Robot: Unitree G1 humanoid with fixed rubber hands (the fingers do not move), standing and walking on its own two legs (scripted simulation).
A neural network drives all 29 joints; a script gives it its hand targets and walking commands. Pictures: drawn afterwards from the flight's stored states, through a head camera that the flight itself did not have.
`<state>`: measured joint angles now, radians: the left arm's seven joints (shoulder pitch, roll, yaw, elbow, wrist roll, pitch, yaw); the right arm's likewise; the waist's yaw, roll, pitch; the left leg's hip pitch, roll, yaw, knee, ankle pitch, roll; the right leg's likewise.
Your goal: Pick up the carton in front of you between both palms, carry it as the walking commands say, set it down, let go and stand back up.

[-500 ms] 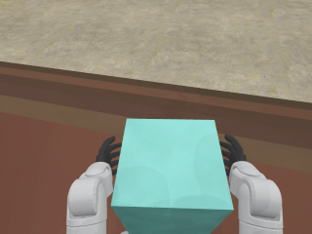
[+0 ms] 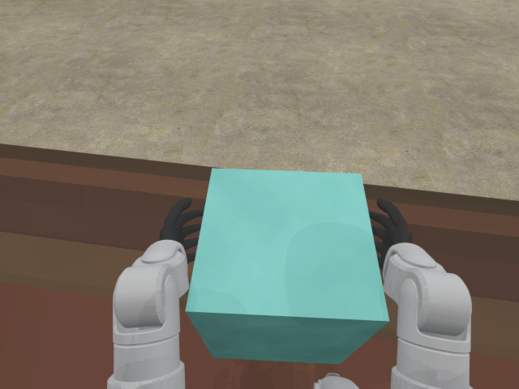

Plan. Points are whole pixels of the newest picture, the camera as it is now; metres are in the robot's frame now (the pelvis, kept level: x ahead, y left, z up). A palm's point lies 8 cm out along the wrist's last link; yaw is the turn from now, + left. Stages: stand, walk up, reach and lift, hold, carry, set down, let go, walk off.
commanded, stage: carry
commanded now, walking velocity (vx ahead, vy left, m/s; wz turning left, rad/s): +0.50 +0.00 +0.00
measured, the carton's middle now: (280, 273) +0.30 -0.01 +0.02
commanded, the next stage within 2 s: none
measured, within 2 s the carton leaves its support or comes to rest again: neither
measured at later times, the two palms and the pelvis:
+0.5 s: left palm (218, 106) +0.67 +0.11 +0.07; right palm (352, 101) +0.69 -0.18 +0.07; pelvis +0.31 -0.06 -0.01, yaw +1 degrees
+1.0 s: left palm (223, 81) +1.04 +0.14 -0.08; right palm (315, 85) +1.01 -0.16 -0.07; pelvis +0.67 +0.03 -0.20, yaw -1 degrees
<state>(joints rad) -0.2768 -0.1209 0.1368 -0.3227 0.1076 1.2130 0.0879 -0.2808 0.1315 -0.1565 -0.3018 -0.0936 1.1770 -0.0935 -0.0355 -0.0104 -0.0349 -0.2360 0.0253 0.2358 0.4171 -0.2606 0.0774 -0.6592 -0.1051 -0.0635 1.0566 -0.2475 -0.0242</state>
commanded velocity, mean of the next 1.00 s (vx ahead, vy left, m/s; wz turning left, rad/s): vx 0.50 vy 0.00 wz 0.00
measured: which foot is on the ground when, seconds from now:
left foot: down 0.00-0.24, up 0.26-0.82, down 0.84-1.00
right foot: up 0.00-0.20, down 0.22-0.86, up 0.88-1.00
